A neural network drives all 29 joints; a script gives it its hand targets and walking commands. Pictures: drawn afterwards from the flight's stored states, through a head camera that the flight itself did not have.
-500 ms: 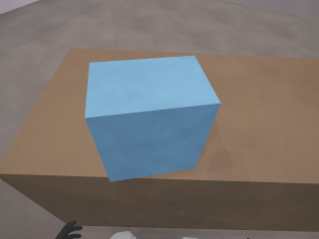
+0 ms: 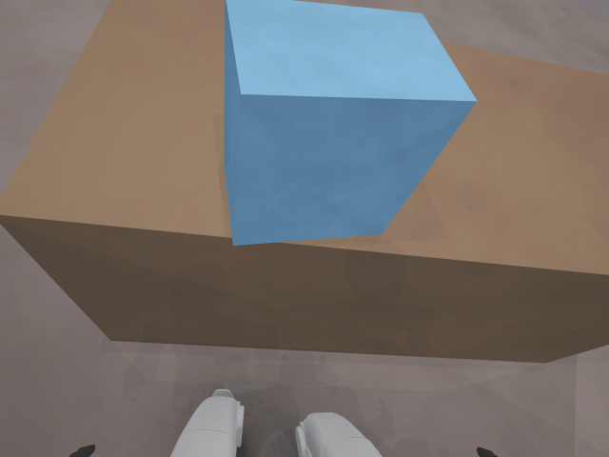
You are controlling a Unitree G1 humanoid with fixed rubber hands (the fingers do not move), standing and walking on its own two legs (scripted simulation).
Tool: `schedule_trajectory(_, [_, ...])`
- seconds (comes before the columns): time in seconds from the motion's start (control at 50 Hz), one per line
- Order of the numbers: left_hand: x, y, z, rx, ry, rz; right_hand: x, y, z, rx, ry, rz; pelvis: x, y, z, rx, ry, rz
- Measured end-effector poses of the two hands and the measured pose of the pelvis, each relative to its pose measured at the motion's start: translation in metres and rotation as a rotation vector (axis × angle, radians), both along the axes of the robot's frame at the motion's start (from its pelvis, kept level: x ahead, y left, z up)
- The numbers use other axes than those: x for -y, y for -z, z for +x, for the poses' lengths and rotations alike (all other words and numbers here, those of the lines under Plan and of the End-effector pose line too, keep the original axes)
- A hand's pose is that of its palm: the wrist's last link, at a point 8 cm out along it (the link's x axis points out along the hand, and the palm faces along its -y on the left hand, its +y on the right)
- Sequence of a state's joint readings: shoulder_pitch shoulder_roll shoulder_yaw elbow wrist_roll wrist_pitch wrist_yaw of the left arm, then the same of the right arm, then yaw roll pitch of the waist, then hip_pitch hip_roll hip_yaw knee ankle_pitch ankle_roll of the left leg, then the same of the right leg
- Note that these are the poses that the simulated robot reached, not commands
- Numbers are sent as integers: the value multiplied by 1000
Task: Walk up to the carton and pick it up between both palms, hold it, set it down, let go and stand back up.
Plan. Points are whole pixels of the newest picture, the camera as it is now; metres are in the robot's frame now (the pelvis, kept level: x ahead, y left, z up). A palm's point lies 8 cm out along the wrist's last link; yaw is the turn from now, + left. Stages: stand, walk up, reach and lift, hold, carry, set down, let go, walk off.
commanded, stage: walk up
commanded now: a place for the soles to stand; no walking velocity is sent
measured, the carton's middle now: (319, 138) +0.52 -0.01 +0.08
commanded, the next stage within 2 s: none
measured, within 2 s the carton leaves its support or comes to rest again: neither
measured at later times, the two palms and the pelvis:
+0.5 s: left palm out of the picture -0.04 +0.32 -0.10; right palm out of the picture +0.01 -0.29 -0.09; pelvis -0.08 +0.01 +0.00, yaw -1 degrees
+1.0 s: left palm out of the picture -0.01 +0.26 -0.09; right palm out of the picture +0.01 -0.34 -0.11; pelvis -0.05 -0.05 +0.01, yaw -1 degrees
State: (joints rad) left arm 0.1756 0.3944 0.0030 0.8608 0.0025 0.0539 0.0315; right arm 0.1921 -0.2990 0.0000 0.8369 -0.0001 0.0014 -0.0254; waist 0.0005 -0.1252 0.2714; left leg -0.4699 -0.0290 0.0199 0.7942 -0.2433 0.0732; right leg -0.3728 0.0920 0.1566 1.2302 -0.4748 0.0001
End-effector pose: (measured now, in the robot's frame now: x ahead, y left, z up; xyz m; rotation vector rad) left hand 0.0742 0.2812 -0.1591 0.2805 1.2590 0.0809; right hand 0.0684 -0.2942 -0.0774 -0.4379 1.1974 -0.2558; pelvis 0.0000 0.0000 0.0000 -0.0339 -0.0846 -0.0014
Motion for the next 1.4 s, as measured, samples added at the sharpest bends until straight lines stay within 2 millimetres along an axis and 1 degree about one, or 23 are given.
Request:
schedule_trajectory(0.14, [8,-6,-75,-24,-19,41,13,17,-31,68,1,47,18,10,-40,32,5,28])
schedule_trajectory(0.18, [8,-13,-103,-38,-30,56,16,21,-39,84,1,68,23,10,-52,54,3,21])
schedule_trajectory(0.22, [7,-22,-129,-48,-51,76,16,21,-43,101,0,87,25,7,-59,59,-2,23])
schedule_trajectory(0.26, [2,-33,-146,-56,-62,99,15,20,-43,135,-7,102,24,3,-64,55,1,28])
schedule_trajectory(0.3, [-6,-42,-152,-45,-65,124,13,21,-44,160,-17,118,21,2,-70,48,4,27])
schedule_trajectory(0.34, [-15,-49,-150,-13,-66,145,10,24,-46,168,-29,129,15,2,-74,42,2,19])
schedule_trajectory(0.4, [-28,-54,-140,33,-65,158,-1,28,-47,176,-44,139,5,3,-79,27,-3,6])
schedule_trajectory(0.48, [-35,-57,-122,65,-31,149,-7,19,-57,220,-41,134,-5,-1,-83,27,19,33])
schedule_trajectory(0.52, [-34,-59,-111,91,-20,137,-5,13,-68,205,-34,120,-5,-6,-84,25,21,33])
schedule_trajectory(0.58, [-26,-60,-96,124,-2,107,4,1,-82,170,-18,91,-1,-13,-84,24,24,39])
schedule_trajectory(0.64, [-14,-57,-90,131,7,74,16,-10,-86,160,-9,65,6,-17,-82,25,26,48])
schedule_trajectory(0.68, [-5,-54,-88,128,9,59,24,-15,-84,163,-8,53,12,-18,-79,27,28,56])
schedule_trajectory(0.74, [6,-50,-88,112,11,50,35,-16,-79,163,-6,47,22,-17,-73,26,29,70])
schedule_trajectory(0.78, [13,-50,-89,96,10,56,43,-12,-75,159,-3,53,29,-15,-69,23,30,80])
schedule_trajectory(0.84, [23,-48,-93,73,7,75,53,2,-68,146,5,75,42,-9,-60,24,32,86])
schedule_trajectory(0.9, [29,-54,-95,64,-10,93,55,14,-60,117,4,106,49,-8,-54,20,24,60])
schedule_trajectory(0.98, [23,-67,-91,55,-11,131,50,25,-57,90,-2,140,49,-9,-49,3,20,57])
schedule_trajectory(1.08, [8,-76,-71,77,-2,161,34,37,-55,68,-4,172,38,-8,-46,-6,20,42])
schedule_trajectory(1.12, [1,-76,-59,97,4,163,26,39,-54,61,-5,174,31,-7,-45,-13,19,33])
schedule_trajectory(1.18, [-4,-76,-37,133,21,151,19,36,-54,62,0,165,23,-8,-42,-17,26,31])
schedule_trajectory(1.28, [3,-70,-4,173,37,110,25,22,-48,61,-2,128,22,-10,-34,-34,29,31])
schedule_trajectory(1.34, [12,-63,6,180,41,86,33,16,-42,57,-1,105,27,-10,-28,-39,30,36])
schedule_trajectory(1.4, [16,-60,11,181,45,74,37,12,-38,52,2,94,29,-11,-22,-44,33,35])
